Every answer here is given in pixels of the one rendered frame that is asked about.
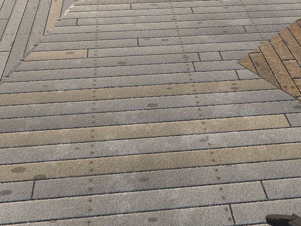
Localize robot right hand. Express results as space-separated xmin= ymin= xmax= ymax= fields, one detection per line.
xmin=265 ymin=214 xmax=301 ymax=226

